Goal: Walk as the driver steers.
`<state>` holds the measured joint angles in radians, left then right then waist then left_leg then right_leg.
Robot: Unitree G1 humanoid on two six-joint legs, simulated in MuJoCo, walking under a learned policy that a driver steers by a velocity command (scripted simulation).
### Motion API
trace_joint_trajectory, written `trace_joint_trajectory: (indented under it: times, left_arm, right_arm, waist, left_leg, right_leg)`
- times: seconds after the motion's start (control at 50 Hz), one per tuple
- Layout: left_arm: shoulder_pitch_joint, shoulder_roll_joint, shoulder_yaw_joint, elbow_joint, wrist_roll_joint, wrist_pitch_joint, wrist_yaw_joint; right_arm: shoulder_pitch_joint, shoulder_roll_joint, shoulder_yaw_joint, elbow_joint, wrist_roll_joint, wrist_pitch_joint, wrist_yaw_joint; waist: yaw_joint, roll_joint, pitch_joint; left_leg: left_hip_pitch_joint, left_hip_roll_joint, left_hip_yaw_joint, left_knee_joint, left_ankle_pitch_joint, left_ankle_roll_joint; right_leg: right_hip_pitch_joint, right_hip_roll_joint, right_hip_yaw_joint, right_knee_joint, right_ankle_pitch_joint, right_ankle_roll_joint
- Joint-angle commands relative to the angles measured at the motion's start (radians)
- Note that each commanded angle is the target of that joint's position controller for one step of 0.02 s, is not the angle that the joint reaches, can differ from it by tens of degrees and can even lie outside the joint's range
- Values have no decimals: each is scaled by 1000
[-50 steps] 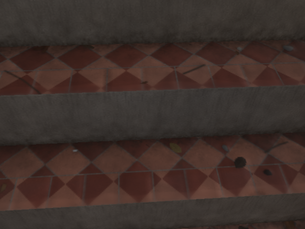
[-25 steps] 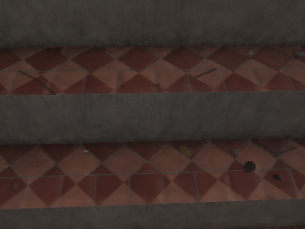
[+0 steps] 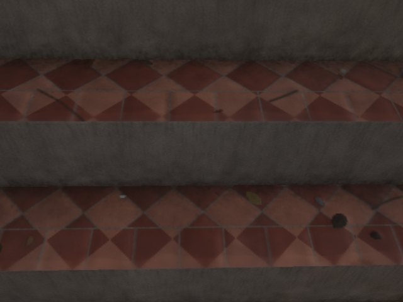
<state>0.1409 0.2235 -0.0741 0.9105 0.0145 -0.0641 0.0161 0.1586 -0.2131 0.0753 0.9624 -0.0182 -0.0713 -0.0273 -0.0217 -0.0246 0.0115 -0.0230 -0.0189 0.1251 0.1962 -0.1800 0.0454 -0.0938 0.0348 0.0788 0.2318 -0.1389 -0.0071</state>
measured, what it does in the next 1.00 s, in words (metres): stands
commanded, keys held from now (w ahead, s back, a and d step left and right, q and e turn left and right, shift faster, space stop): w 1.00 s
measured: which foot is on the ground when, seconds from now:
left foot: down 0.00-1.00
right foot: down 0.00-1.00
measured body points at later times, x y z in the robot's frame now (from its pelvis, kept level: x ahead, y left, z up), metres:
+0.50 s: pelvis +0.00 +0.01 +0.00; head +0.01 +0.01 +0.45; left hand +0.11 +0.24 -0.14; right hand +0.11 -0.23 -0.13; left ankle -0.04 +0.08 -0.75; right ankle -0.01 -0.12 -0.75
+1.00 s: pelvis +0.00 +0.00 +0.00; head +0.01 +0.00 +0.45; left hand +0.10 +0.23 -0.14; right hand +0.12 -0.23 -0.13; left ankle -0.04 +0.08 -0.75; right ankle -0.01 -0.12 -0.75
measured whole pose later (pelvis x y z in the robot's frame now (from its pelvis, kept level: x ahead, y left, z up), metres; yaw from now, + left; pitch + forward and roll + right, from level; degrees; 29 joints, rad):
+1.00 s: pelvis +0.00 +0.00 +0.00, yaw +1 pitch +0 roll -1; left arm 0.16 0.21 -0.07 0.98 0.01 -0.07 0.02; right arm 0.15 -0.24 0.09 0.94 -0.02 -0.08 -0.02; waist -0.01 0.01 0.02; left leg -0.03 -0.02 0.10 0.22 -0.19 0.05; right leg -0.08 0.03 0.06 0.22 -0.14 0.00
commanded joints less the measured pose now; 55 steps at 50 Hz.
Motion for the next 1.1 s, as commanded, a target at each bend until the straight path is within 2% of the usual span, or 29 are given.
trace_joint_trajectory:
  times: [0.02,0.04,0.06,0.18,0.2,0.24,0.26,0.28,0.3,0.32,0.34,0.36,0.4,0.42,0.46,0.48,0.54,0.58,0.66,0.68,0.74,0.78,0.88,0.9,0.96,0.98,1.04,1.06,1.1]
  left_arm:
    - [-24,87,16,-54,-1,-12,3]
    - [-40,86,16,-59,3,-13,2]
    - [-11,84,14,-51,-1,-13,3]
    - [-36,90,13,-58,3,-13,3]
    - [-8,88,12,-51,-1,-14,3]
    - [0,92,15,-42,-3,-15,0]
    - [-23,96,14,-53,1,-14,2]
    - [-38,92,14,-59,3,-14,3]
    - [13,86,14,-42,-4,-16,1]
    - [10,94,17,-32,-1,-15,4]
    - [-12,86,16,-34,0,-12,6]
    - [15,82,14,-28,4,-14,4]
    - [-9,86,16,-25,1,-11,6]
    - [19,82,14,-14,-4,-12,7]
    - [-11,84,16,-17,-1,-12,7]
    - [16,80,14,-8,-5,-12,7]
    - [-11,83,17,-8,-1,-12,6]
    - [25,79,16,5,-6,-13,6]
    - [-7,83,19,3,-1,-12,6]
    - [24,80,17,13,-5,-13,6]
    - [-7,82,20,10,-1,-12,6]
    - [27,79,19,22,-6,-13,5]
    - [-7,82,21,19,-1,-12,5]
    - [22,79,20,27,-5,-13,5]
    - [-12,81,22,22,0,-12,5]
    - [18,79,21,29,-5,-13,5]
    - [-14,81,23,25,0,-12,5]
    - [15,79,22,32,-5,-13,5]
    - [5,83,23,33,-4,-13,5]
  right_arm:
    - [-10,-110,-21,-39,0,-11,-2]
    - [-28,-107,-21,-45,-5,-11,-2]
    - [-2,-109,-21,-35,2,-11,-2]
    - [-28,-109,-20,-37,-5,-12,-1]
    - [-3,-111,-20,-29,2,-12,-1]
    - [-20,-108,-18,-33,-4,-16,5]
    - [-16,-115,-20,-29,2,-14,2]
    - [-27,-113,-20,-34,-3,-13,-1]
    - [-3,-111,-19,-27,-2,-15,2]
    - [-14,-115,-19,-25,0,-17,2]
    - [-50,-102,-10,-46,-14,-19,4]
    - [-12,-102,-11,-31,-1,-20,6]
    - [-46,-110,-9,-48,-11,-19,4]
    - [-20,-115,-8,-41,-5,-19,4]
    - [-44,-115,-7,-52,-10,-19,4]
    - [-20,-118,-6,-45,-5,-18,3]
    - [-46,-118,-4,-56,-11,-18,4]
    - [-19,-120,-4,-49,-5,-17,3]
    - [-49,-119,-2,-62,-11,-17,3]
    - [-23,-121,-2,-54,-5,-17,3]
    - [-50,-118,-1,-66,-11,-18,3]
    - [-22,-120,-1,-58,-4,-18,3]
    - [-47,-121,-1,-70,-10,-18,3]
    - [-21,-123,-1,-62,-4,-18,3]
    - [-47,-121,0,-72,-10,-19,3]
    - [-20,-124,0,-65,-4,-18,3]
    - [-44,-122,-1,-74,-10,-19,3]
    - [-17,-124,-1,-66,-4,-19,3]
    - [-24,-126,-1,-68,-4,-19,3]
  waist:
    - [-1,24,-48]
    - [1,26,-19]
    - [1,29,-73]
    - [2,27,-19]
    - [2,29,-74]
    - [6,34,-43]
    - [-1,18,-36]
    - [1,20,-17]
    - [8,40,-78]
    - [12,50,-64]
    - [13,67,-10]
    - [12,52,-77]
    - [12,43,-13]
    - [13,43,-69]
    - [9,29,-16]
    - [10,34,-69]
    - [8,25,-12]
    - [11,32,-71]
    - [10,27,-10]
    - [12,34,-64]
    - [11,29,-11]
    - [14,38,-71]
    - [13,31,-10]
    - [15,37,-65]
    - [13,29,-10]
    - [15,36,-64]
    - [13,28,-11]
    - [15,34,-65]
    - [13,29,-40]
  left_leg:
    - [68,164,-116,-15,250,-11]
    - [61,169,-121,1,303,-6]
    - [76,165,-115,-9,266,-10]
    - [62,168,-125,-3,310,-5]
    - [78,164,-119,-12,272,-8]
    - [59,163,-124,-29,221,-12]
    - [62,162,-124,-23,250,-9]
    - [61,168,-128,-4,316,-4]
    - [76,166,-123,-19,260,-10]
    - [59,161,-115,-16,219,-11]
    - [27,169,-127,7,313,-12]
    - [40,162,-113,-12,235,-17]
    - [25,170,-128,14,314,-12]
    - [44,167,-123,6,276,-14]
    - [31,169,-130,20,302,-11]
    - [46,166,-124,10,263,-14]
    - [30,169,-133,21,293,-11]
    - [48,164,-125,12,245,-14]
    - [28,167,-135,20,285,-12]
    - [44,164,-128,10,247,-15]
    - [25,167,-136,19,279,-12]
    - [42,162,-128,10,234,-17]
    - [21,166,-137,16,276,-13]
    - [36,163,-131,6,237,-17]
    - [17,166,-138,15,268,-14]
    - [32,163,-132,5,232,-18]
    - [15,167,-139,14,265,-14]
    - [31,163,-133,4,228,-18]
    - [22,162,-134,-4,210,-20]
  right_leg:
    - [-44,-131,79,-16,204,-24]
    - [-59,-133,82,7,233,-31]
    - [-35,-134,77,-12,204,-25]
    - [-59,-136,77,5,225,-29]
    - [-34,-136,72,-13,198,-22]
    - [-42,-130,63,-27,165,-14]
    - [-47,-135,71,-21,197,-19]
    - [-59,-138,74,5,234,-27]
    - [-31,-134,60,-18,179,-16]
    - [-17,-134,61,-18,169,-16]
    - [-35,-130,63,9,187,-30]
    - [-2,-132,58,-18,171,-19]
    - [-33,-132,60,11,203,-31]
    - [-11,-131,54,-5,186,-24]
    - [-37,-132,61,11,210,-30]
    - [-13,-132,56,-5,191,-25]
    - [-37,-134,63,10,218,-31]
    - [-11,-133,58,-7,191,-26]
    - [-32,-136,65,9,228,-33]
    - [-8,-136,60,-10,203,-28]
    - [-28,-138,66,6,230,-35]
    - [0,-137,60,-11,201,-29]
    - [-20,-140,65,3,236,-36]
    - [5,-139,61,-15,211,-31]
    - [-16,-141,66,1,237,-37]
    - [9,-140,61,-16,214,-32]
    - [-14,-141,66,-1,239,-38]
    - [11,-140,61,-18,216,-33]
    - [3,-138,61,-24,211,-31]
Velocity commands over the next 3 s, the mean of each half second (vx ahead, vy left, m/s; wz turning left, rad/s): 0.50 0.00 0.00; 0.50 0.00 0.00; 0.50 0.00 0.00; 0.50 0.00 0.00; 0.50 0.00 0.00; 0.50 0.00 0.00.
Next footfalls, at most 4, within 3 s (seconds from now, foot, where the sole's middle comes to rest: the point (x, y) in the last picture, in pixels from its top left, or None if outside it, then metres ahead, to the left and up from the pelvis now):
none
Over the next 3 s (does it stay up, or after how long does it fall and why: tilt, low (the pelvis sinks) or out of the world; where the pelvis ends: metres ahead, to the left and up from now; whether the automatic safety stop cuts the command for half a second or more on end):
stays up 0.00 -0.01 0.00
